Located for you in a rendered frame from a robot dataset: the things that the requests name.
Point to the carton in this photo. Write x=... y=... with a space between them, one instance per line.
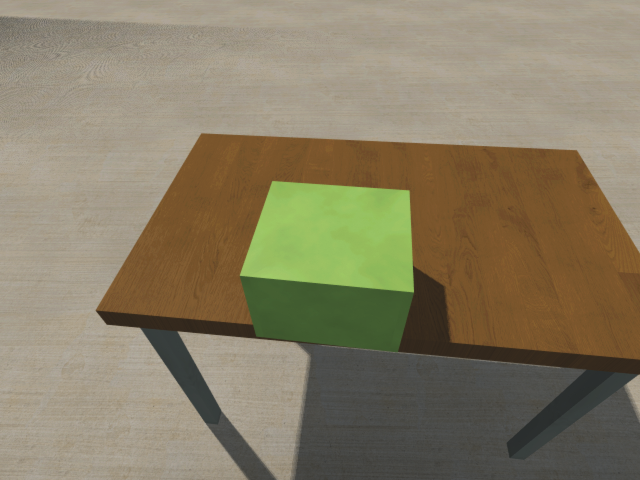
x=331 y=265

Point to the table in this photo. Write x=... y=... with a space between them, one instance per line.
x=517 y=257

